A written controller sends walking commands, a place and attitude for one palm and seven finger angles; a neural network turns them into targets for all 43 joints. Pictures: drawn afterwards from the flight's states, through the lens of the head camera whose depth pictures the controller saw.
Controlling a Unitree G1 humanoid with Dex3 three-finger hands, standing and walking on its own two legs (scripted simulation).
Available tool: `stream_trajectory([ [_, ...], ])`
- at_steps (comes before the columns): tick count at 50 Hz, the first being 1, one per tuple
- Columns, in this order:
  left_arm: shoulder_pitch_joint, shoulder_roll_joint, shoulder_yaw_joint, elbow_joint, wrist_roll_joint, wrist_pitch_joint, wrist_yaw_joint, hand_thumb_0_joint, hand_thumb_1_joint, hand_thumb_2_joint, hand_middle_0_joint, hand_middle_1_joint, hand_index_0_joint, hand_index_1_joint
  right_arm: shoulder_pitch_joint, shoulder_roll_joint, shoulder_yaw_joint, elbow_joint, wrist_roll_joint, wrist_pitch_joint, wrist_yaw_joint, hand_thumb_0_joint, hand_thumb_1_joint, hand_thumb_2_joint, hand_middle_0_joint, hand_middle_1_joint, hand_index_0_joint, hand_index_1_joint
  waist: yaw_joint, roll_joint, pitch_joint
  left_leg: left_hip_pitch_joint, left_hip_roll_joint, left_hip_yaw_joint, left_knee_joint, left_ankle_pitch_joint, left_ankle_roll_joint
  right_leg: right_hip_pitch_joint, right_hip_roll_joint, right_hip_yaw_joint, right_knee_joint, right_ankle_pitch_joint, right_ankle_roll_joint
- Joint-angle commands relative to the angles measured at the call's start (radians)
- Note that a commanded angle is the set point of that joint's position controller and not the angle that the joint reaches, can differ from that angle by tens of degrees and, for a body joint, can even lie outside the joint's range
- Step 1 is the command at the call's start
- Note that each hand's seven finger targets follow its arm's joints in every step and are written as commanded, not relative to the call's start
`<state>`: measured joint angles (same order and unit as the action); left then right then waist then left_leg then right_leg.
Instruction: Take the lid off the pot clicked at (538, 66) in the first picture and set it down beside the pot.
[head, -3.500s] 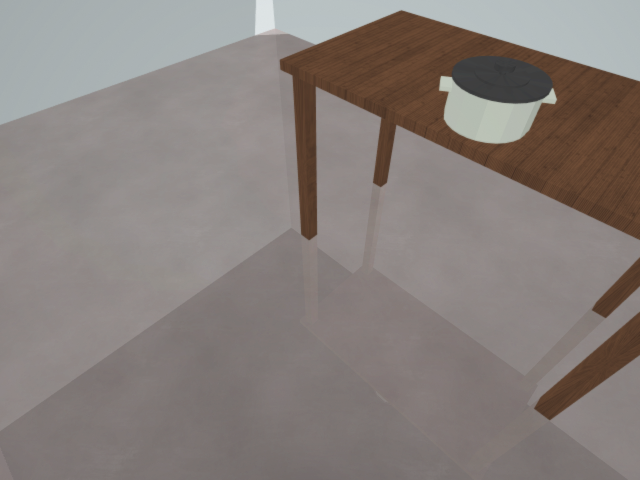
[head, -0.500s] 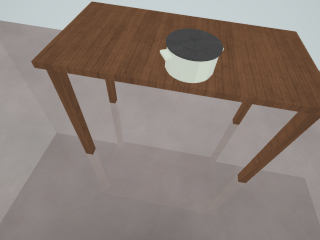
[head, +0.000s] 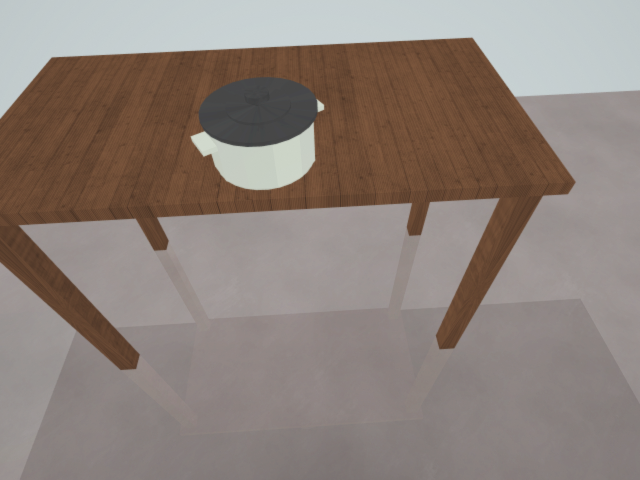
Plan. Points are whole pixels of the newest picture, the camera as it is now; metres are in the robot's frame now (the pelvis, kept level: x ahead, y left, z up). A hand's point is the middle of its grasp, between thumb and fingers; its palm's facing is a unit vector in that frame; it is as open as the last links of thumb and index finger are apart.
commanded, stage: take the last steps up to it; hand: left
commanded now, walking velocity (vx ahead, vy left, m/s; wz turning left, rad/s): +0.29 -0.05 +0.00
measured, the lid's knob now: (256, 95) +0.68 +0.10 +0.13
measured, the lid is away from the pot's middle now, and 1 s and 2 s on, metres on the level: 0.00 0.00 0.00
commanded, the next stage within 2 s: come to a stop and stand still in 0.36 s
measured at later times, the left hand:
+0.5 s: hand out of the picture +0.06 +0.09 -0.16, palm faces +0.12 -0.98 -0.16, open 7.4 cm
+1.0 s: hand (246, 392) +0.28 +0.12 -0.17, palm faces +0.06 -0.96 -0.27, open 7.4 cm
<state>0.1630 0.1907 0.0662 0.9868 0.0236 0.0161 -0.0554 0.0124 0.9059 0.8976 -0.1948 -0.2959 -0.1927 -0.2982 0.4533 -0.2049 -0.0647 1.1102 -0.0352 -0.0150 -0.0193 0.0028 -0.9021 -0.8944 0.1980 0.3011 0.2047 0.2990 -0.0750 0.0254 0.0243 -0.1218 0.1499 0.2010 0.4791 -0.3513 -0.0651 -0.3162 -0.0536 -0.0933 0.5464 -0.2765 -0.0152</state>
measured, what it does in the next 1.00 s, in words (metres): walks ahead: left foot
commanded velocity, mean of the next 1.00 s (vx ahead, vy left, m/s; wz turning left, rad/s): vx -0.03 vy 0.01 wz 0.02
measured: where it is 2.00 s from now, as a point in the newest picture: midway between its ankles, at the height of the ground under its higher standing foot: outside the picture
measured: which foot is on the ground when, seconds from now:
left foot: down 0.00-0.00, up 0.02-0.52, down 0.54-1.00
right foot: down 0.00-0.54, up 0.56-1.00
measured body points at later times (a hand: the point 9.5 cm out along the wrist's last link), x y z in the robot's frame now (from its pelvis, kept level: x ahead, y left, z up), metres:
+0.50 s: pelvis +0.18 -0.05 +0.00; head +0.21 -0.06 +0.45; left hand +0.06 +0.14 -0.15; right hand +0.30 -0.26 -0.15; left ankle +0.27 +0.05 -0.71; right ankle +0.02 -0.11 -0.73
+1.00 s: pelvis +0.21 -0.09 +0.00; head +0.26 -0.08 +0.45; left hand +0.28 +0.17 -0.15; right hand +0.31 -0.33 -0.14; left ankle +0.27 +0.03 -0.73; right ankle +0.20 -0.23 -0.71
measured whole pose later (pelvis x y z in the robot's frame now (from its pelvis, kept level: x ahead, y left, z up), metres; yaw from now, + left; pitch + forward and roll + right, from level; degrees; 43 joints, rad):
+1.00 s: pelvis +0.21 -0.09 +0.00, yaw +1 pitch +0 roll -1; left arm 0.17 0.23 0.07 0.95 0.01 0.05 0.04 0.00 0.91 0.90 -0.19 -0.30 -0.19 -0.30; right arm 0.12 -0.18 -0.07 0.95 -0.03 0.05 -0.02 0.00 -0.91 -0.89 0.20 0.30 0.20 0.30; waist 0.00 0.00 0.09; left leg -0.36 0.06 0.09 0.55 -0.19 0.02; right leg -0.34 -0.03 0.00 0.77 -0.41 0.03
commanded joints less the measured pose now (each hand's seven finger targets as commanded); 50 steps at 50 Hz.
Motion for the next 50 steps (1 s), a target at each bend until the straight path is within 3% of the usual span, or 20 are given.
stream_trajectory([
  [1,0.368,0.254,0.054,0.064,-0.018,-0.043,0.055,0.0,0.9,0.9,-0.2,-0.3,-0.2,-0.3,-0.181,-0.068,0.006,-0.136,0.01,-0.018,0.014,0.0,-0.9,-0.9,0.2,0.3,0.2,0.3,0.209,-0.299,-0.022,-0.602,-0.051,-0.129,0.594,-0.269,0.065,0.38,-0.358,0.595,-0.431,-0.398,-0.175],
  [2,0.278,0.232,0.053,0.048,-0.018,-0.047,0.059,0.0,0.9,0.9,-0.2,-0.3,-0.2,-0.3,-0.164,-0.07,-0.006,-0.117,0.011,-0.014,0.017,0.0,-0.9,-0.9,0.2,0.3,0.2,0.3,0.163,-0.261,0.023,-0.593,-0.016,-0.16,0.656,-0.172,0.078,0.277,-0.336,0.523,-0.442,-0.448,-0.172],
  [4,0.166,0.134,0.027,0.027,-0.017,-0.061,0.065,0.0,0.9,0.9,-0.2,-0.3,-0.2,-0.3,-0.135,-0.053,-0.008,-0.082,0.006,-0.012,0.019,0.0,-0.9,-0.9,0.2,0.3,0.2,0.3,0.095,-0.171,0.058,-0.549,0.006,-0.174,0.687,-0.031,0.066,0.188,-0.269,0.372,-0.418,-0.242,-0.153],
  [6,0.139,0.069,0.003,0.026,-0.014,-0.076,0.069,0.0,0.9,0.9,-0.2,-0.3,-0.2,-0.3,-0.094,-0.015,-0.004,-0.056,0.004,-0.006,0.019,0.0,-0.9,-0.9,0.2,0.3,0.2,0.3,0.054,-0.067,0.069,-0.484,0.009,-0.156,0.652,0.049,0.044,0.147,-0.207,0.216,-0.389,0.054,-0.143],
  [8,0.193,0.047,-0.006,0.044,-0.012,-0.095,0.07,0.0,0.9,0.9,-0.2,-0.3,-0.2,-0.3,-0.081,0.003,-0.002,-0.052,0.003,-0.004,0.019,0.0,-0.9,-0.9,0.2,0.3,0.2,0.3,0.048,-0.082,0.046,-0.494,-0.005,-0.139,0.627,0.088,0.026,0.209,-0.187,0.142,-0.353,0.344,-0.138],
  [12,0.274,0.044,-0.02,0.079,-0.013,-0.109,0.078,0.0,0.9,0.9,-0.2,-0.3,-0.2,-0.3,-0.175,-0.002,-0.001,-0.084,0.01,-0.004,0.022,0.0,-0.9,-0.9,0.2,0.3,0.2,0.3,0.067,-0.102,0.038,-0.554,-0.017,-0.13,0.569,0.123,0.02,0.309,-0.19,0.118,-0.302,0.686,-0.138],
  [20,0.377,0.05,-0.033,0.135,-0.004,-0.106,0.1,0.0,0.9,0.9,-0.2,-0.3,-0.2,-0.3,-0.379,0.008,0.016,-0.138,0.02,-0.012,0.032,0.0,-0.9,-0.9,0.2,0.3,0.2,0.3,0.106,-0.125,0.083,-0.52,-0.082,-0.085,0.349,0.129,0.058,0.399,-0.191,0.109,-0.261,0.942,-0.127],
  [24,0.377,0.078,-0.03,0.153,-0.007,-0.106,0.107,0.0,0.9,0.9,-0.2,-0.3,-0.2,-0.3,-0.285,0.01,0.023,-0.104,0.019,-0.027,0.009,0.0,-0.9,-0.9,0.2,0.3,0.2,0.3,0.051,-0.144,0.01,-0.277,-0.204,-0.018,0.135,0.146,0.1,0.431,-0.151,0.07,-0.047,1.305,-0.079],
  [25,0.35,0.081,-0.035,0.149,-0.015,-0.098,0.11,0.0,0.9,0.9,-0.2,-0.3,-0.2,-0.3,-0.217,-0.006,0.022,-0.079,0.019,-0.026,0.0,0.0,-0.9,-0.9,0.2,0.3,0.2,0.3,0.022,-0.161,-0.032,-0.155,-0.219,-0.035,0.042,0.28,0.105,0.397,-0.114,0.057,0.062,1.283,-0.047],
  [26,0.339,0.073,-0.038,0.138,-0.023,-0.093,0.114,0.0,0.9,0.9,-0.2,-0.3,-0.2,-0.3,-0.122,-0.046,0.018,-0.06,0.017,-0.026,-0.01,0.0,-0.9,-0.9,0.2,0.3,0.2,0.3,-0.022,-0.14,-0.109,0.072,-0.126,-0.105,0.023,0.642,0.135,0.258,-0.079,0.04,0.207,1.088,0.005],
  [27,0.359,0.037,-0.046,0.131,-0.042,-0.094,0.119,0.0,0.9,0.9,-0.2,-0.3,-0.2,-0.3,-0.034,-0.11,0.002,-0.051,0.012,-0.026,-0.021,0.0,-0.9,-0.9,0.2,0.3,0.2,0.3,-0.045,-0.047,-0.228,0.38,0.117,-0.328,0.13,1.236,0.255,-0.022,0.005,0.01,0.451,0.53,0.05],
  [28,0.371,-0.008,-0.054,0.112,-0.052,-0.09,0.125,0.0,0.9,0.9,-0.2,-0.3,-0.2,-0.3,0.025,-0.143,-0.007,-0.044,0.034,-0.018,-0.03,0.0,-0.9,-0.9,0.2,0.3,0.2,0.3,-0.044,0.06,-0.256,0.369,0.302,-0.455,0.052,1.753,0.382,-0.099,0.09,0.093,0.724,-0.376,0.047],
  [30,0.335,0.037,-0.025,0.078,-0.044,-0.04,0.136,0.0,0.9,0.9,-0.2,-0.3,-0.2,-0.3,-0.131,-0.123,0.01,-0.097,0.048,-0.009,-0.045,0.0,-0.9,-0.9,0.2,0.3,0.2,0.3,0.027,-0.008,-0.102,0.122,0.308,-0.406,-0.025,1.524,0.381,-0.092,0.033,0.22,0.763,-0.35,0.023],
  [32,0.305,0.03,-0.005,0.071,-0.02,-0.008,0.134,0.0,0.9,0.9,-0.2,-0.3,-0.2,-0.3,-0.238,-0.064,0.021,-0.12,0.033,0.006,-0.043,0.0,-0.9,-0.9,0.2,0.3,0.2,0.3,0.077,0.024,-0.006,-0.076,0.217,-0.318,-0.108,1.15,0.302,-0.081,0.018,0.193,0.731,-0.274,0.039],
  [34,0.327,0.022,0.006,0.068,-0.014,0.021,0.125,0.0,0.9,0.9,-0.2,-0.3,-0.2,-0.3,-0.29,-0.054,0.023,-0.139,0.031,0.013,-0.037,0.0,-0.9,-0.9,0.2,0.3,0.2,0.3,0.115,0.029,-0.012,-0.139,0.154,-0.243,-0.124,1.027,0.251,-0.077,0.037,0.163,0.739,-0.176,0.057],
  [36,0.34,0.017,0.018,0.051,-0.014,0.033,0.119,0.0,0.9,0.9,-0.2,-0.3,-0.2,-0.3,-0.316,-0.06,0.008,-0.167,0.024,0.018,-0.034,0.0,-0.9,-0.9,0.2,0.3,0.2,0.3,0.133,0.031,-0.054,-0.153,0.141,-0.216,-0.111,0.986,0.243,-0.091,0.042,0.158,0.749,-0.139,0.064],
  [40,0.273,0.059,0.034,0.01,-0.013,0.044,0.107,0.0,0.9,0.9,-0.2,-0.3,-0.2,-0.3,-0.352,-0.087,-0.004,-0.2,0.019,0.027,-0.024,0.0,-0.9,-0.9,0.2,0.3,0.2,0.3,0.125,0.158,-0.088,-0.156,0.103,-0.201,-0.094,0.802,0.237,-0.119,0.047,0.148,0.727,-0.116,0.077],
  [44,0.161,0.071,0.025,-0.038,-0.008,0.04,0.1,0.0,0.9,0.9,-0.2,-0.3,-0.2,-0.3,-0.315,-0.111,-0.023,-0.202,0.008,0.042,-0.017,0.0,-0.9,-0.9,0.2,0.3,0.2,0.3,0.077,0.233,-0.09,-0.071,0.087,-0.244,-0.091,0.591,0.244,-0.124,0.045,0.096,0.487,-0.168,0.067],
  [48,0.151,0.065,0.006,-0.051,-0.007,0.016,0.095,0.0,0.9,0.9,-0.2,-0.3,-0.2,-0.3,-0.27,-0.131,-0.035,-0.194,0.007,0.048,-0.009,0.0,-0.9,-0.9,0.2,0.3,0.2,0.3,0.073,0.22,-0.09,-0.091,0.101,-0.302,-0.064,0.399,0.221,0.023,0.03,0.064,0.132,-0.146,0.033],
  [50,0.214,0.111,0.008,-0.031,-0.001,-0.001,0.099,0.0,0.9,0.9,-0.2,-0.3,-0.2,-0.3,-0.253,-0.104,-0.03,-0.192,0.023,0.049,0.002,0.0,-0.9,-0.9,0.2,0.3,0.2,0.3,0.112,0.07,-0.094,-0.193,0.026,-0.254,0.05,0.205,0.146,0.187,0.002,0.089,-0.161,0.093,0.032],
])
